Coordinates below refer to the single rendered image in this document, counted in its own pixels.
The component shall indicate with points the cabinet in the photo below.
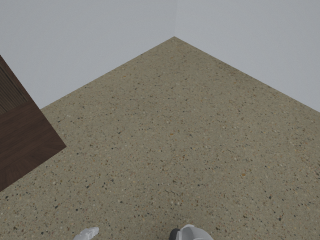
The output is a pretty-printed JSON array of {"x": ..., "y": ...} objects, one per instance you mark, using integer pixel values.
[{"x": 27, "y": 139}]

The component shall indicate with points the right robot shin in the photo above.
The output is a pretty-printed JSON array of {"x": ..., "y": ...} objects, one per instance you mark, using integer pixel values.
[{"x": 187, "y": 225}]

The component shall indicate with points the robot left hand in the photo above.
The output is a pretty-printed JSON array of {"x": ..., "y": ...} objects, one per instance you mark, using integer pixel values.
[{"x": 87, "y": 234}]

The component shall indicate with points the right robot thigh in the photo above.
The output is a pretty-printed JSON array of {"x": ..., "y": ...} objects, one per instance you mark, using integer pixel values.
[{"x": 192, "y": 233}]

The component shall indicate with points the drawer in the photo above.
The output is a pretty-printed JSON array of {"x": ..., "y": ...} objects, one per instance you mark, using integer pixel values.
[{"x": 11, "y": 96}]

